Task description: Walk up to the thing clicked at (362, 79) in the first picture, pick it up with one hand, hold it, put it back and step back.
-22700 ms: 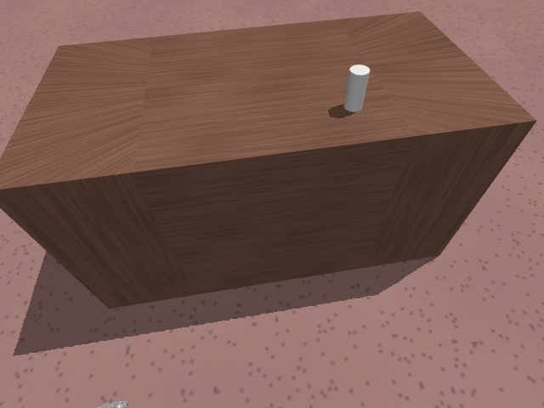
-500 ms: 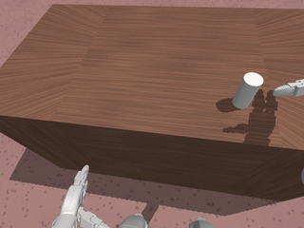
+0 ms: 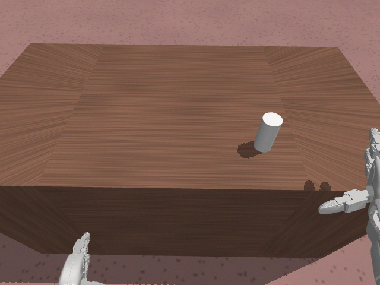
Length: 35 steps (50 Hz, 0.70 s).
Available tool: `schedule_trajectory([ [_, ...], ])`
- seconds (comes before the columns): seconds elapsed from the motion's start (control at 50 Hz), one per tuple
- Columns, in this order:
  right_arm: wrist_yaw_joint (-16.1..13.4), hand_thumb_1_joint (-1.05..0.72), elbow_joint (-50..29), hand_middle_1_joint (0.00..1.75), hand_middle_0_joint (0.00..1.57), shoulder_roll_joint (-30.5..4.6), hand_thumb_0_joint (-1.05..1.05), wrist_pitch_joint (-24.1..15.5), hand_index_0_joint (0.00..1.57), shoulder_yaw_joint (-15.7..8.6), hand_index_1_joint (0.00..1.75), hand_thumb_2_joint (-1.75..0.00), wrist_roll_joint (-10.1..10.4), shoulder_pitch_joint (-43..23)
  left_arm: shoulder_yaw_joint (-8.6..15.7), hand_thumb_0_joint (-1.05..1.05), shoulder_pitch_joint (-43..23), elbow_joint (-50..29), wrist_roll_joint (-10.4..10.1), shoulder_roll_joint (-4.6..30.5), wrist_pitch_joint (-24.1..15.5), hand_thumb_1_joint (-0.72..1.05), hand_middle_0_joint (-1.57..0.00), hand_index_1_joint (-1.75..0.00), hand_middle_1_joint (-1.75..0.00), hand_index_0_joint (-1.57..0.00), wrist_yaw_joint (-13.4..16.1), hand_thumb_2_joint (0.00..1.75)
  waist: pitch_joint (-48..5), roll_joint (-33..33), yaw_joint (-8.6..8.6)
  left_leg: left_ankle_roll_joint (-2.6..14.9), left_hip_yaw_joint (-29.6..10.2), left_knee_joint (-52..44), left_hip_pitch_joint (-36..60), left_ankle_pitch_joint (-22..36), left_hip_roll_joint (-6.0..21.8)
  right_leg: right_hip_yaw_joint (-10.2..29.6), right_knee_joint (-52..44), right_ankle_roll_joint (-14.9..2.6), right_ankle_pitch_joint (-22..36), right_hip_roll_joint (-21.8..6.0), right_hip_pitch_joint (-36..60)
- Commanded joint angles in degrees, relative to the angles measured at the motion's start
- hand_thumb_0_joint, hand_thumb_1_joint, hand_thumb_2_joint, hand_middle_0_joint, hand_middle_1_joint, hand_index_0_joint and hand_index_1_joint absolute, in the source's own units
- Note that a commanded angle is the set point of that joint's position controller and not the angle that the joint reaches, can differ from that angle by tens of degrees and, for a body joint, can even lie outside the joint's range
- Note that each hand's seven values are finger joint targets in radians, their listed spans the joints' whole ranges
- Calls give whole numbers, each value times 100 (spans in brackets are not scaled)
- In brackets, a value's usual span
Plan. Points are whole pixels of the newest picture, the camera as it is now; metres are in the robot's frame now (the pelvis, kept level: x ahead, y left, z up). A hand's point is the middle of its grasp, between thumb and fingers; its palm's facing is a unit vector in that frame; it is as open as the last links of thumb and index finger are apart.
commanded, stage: sink last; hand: right
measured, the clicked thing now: (267, 133) +0.48 -0.19 +0.00
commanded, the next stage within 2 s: home in 0.58 s
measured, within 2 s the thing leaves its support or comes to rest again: neither
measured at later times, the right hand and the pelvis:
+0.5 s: hand (363, 264) +0.14 -0.24 +0.09, palm faces +0.38 +0.84 -0.38, open 17.5 cm; pelvis -0.03 +0.03 +0.00, yaw -2 degrees
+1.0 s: hand (319, 275) +0.14 -0.21 +0.00, palm faces +0.24 +0.93 -0.29, open 17.4 cm; pelvis -0.03 +0.02 +0.01, yaw -2 degrees
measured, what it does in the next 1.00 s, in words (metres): stands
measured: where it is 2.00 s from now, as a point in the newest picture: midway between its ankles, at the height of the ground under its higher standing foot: outside the picture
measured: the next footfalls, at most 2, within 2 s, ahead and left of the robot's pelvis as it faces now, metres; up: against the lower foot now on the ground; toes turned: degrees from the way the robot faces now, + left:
none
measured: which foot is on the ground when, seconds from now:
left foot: down 0.00-1.00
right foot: down 0.00-1.00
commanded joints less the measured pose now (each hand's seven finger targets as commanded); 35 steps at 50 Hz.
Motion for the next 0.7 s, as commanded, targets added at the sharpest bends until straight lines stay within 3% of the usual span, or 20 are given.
schedule_trajectory([
  [0.0, -337, 56, -2811, 5, 6, -1437, 0, -525, 5, -679, 5, -5, 120, -531, 478, 0, -391, -907, 51, 891, -316, -55, -5, -5, -5, -5, 308, 7, -896, -369, -98, 227, 371, -350, 427, 1900, -165, -47, -626, -9, 2130, 101, 1103],
  [0.04, -373, 56, -3243, 5, 6, -1026, 0, -568, 5, -448, 5, -5, 106, 88, 289, 0, -579, -1201, 75, 668, -376, -54, -5, -5, -5, -5, 377, 6, -874, -200, -126, 218, 371, -348, 505, 1826, -154, -35, -658, -18, 2028, 104, 1079],
  [0.08, -394, 57, -3368, 6, 5, -689, 0, -628, 5, -288, 6, -5, 92, 848, 277, 0, -410, -956, 113, 599, -397, -53, -5, -5, -5, -5, 446, 5, -634, -200, -109, 231, 405, -348, 484, 1839, -165, -34, -701, -4, 2134, 94, 1151],
  [0.1, -376, 56, -3428, 6, 5, -616, 0, -640, 5, -252, 6, -5, 103, 1025, 286, 0, -289, -852, 112, 555, -415, -53, -5, -5, -5, -5, 459, 5, -399, -233, -66, 219, 390, -421, 403, 1640, -148, -63, -742, -23, 1848, 123, 1032],
  [0.14, -357, 57, -3487, 6, 5, -561, 0, -675, 5, -361, 6, -5, 90, 1567, 486, 0, -125, -987, 126, 724, -453, -53, -5, -5, -5, -5, 491, 5, -296, 121, -23, 175, 407, -489, 346, 1427, -132, -75, -795, -72, 1552, 150, 968],
  [0.16, -348, 58, -3704, 6, 5, -612, 0, -721, 5, -474, 6, -4, 105, 1766, 408, 0, -114, -896, 133, 606, -450, -52, -5, -5, -5, -5, 465, 5, -168, -93, -146, 178, 385, -564, 343, 1265, -92, -114, -827, -73, 1382, 202, 889],
  [0.18, -319, 57, -3661, 6, 5, -570, 0, -756, 5, -511, 6, -5, 116, 2040, 432, 0, -106, -920, 130, 613, -467, -52, -5, -5, -5, -5, 453, 4, -27, 48, -119, 164, 386, -608, 296, 1139, -77, -118, -855, -86, 1253, 225, 834],
  [0.2, -285, 58, -3675, 6, 5, -468, 0, -794, 5, -492, 6, -4, 125, 2324, 440, 0, 25, -808, 122, 545, -466, -52, -5, -5, -5, -5, 435, 4, 121, 126, -165, 151, 397, -631, 257, 1144, -66, -131, -848, -91, 1269, 244, 785],
  [0.22, -248, 58, -3681, 6, 5, -360, 0, -818, 5, -390, 6, -5, 137, 2499, 531, 0, 32, -778, 118, 600, -474, -52, -5, -5, -5, -5, 433, 4, 220, 120, -90, 135, 365, -678, 162, 1058, -44, -163, -856, -102, 1163, 268, 795],
  [0.24, -239, 58, -3843, 6, 5, -383, 0, -835, 5, -461, 6, -5, 151, 2539, 601, 0, 3, -900, 120, 670, -526, -51, -5, -5, -5, -6, 437, 4, 141, 202, -92, 136, 405, -648, 184, 1080, -61, -128, -877, -105, 1195, 249, 830],
  [0.26, -227, 57, -3938, 6, 5, -315, 0, -879, 5, -397, 6, -5, 150, 2612, 521, 0, -79, -964, 119, 610, -561, -52, -5, -5, -6, -6, 416, 4, 237, 136, -127, 150, 401, -658, 146, 998, -67, -130, -911, -93, 1135, 248, 820],
  [0.3, -234, 56, -3930, 6, 5, -338, 0, -946, 5, -358, 6, -5, 144, 2274, 672, 0, -344, -1158, 126, 797, -631, -52, -5, -5, -5, -5, 466, 5, 323, 310, 12, 146, 392, -702, 2, 781, -61, -78, -957, -102, 918, 237, 888],
  [0.34, -267, 56, -3791, 6, 5, -372, 0, -995, 5, -385, 6, -5, 110, 2104, 668, 0, -301, -924, 158, 737, -683, -53, -5, -5, -5, -5, 519, 5, 458, 203, 52, 142, 308, -803, -138, 526, 6, -89, -953, -106, 680, 281, 917],
  [0.36, -275, 56, -3775, 6, 5, -384, 0, -1020, 5, -421, 6, -5, 102, 2130, 762, 0, -426, -899, 166, 810, -729, -53, -5, -5, -5, -5, 554, 5, 464, 272, -12, 149, 316, -819, -158, 388, 5, -61, -987, -103, 585, 274, 922],
  [0.4, -282, 56, -3713, 6, 5, -480, 0, -1136, 5, -526, 6, -5, 86, 2190, 639, 0, -439, -779, 207, 694, -796, -53, -5, -5, -5, -5, 571, 5, 588, 353, -81, 147, 175, -1006, -229, -91, 106, -94, -937, -76, 342, 324, 878],
  [0.46, -317, 56, -3704, 6, 5, -698, 0, -1308, 5, -797, 6, -5, 57, 2249, 364, 0, -404, -516, 242, 381, -884, -54, -5, -5, -5, -5, 564, 5, 337, 266, -270, 151, 148, -1017, 58, 88, 131, -101, -915, -64, 599, 360, 877],
  [0.54, -349, 55, -3601, 6, 5, -782, 0, -1502, 5, -966, 6, -6, 46, 2254, 495, 0, -727, -456, 292, 601, -1001, -55, -5, -6, -5, -5, 580, 7, 108, 62, -315, 161, 189, -923, 348, 580, 103, -95, -970, -55, 940, 361, 955],
  [0.62, -321, 51, -3205, 6, 5, -504, 0, -1612, 5, -743, 6, -6, 22, 2394, 408, 0, -781, -541, 293, 588, -1071, -56, -6, -6, -5, -5, 595, 8, 166, 315, -232, 124, 205, -1001, 419, 819, 97, -92, -1024, -72, 1158, 337, 1079],
  [0.66, -285, 52, -2924, 6, 5, -420, 0, -1680, 5, -688, 6, -6, 18, 2461, 371, 0, -694, -550, 281, 568, -1075, -55, -5, -6, -5, -5, 571, 8, 357, 353, -244, 150, 253, -1075, 360, 576, 66, -87, -1133, -61, 985, 317, 1111],
  [0.68, -257, 54, -2717, 6, 5, -325, 0, -1684, 5, -609, 6, -7, 16, 2539, 385, 0, -553, -619, 277, 609, -1069, -47, -11, -14, -13, -11, 563, 16, 373, 524, -171, 134, 246, -1128, 366, 620, 67, -106, -1149, -69, 1038, 319, 1171],
])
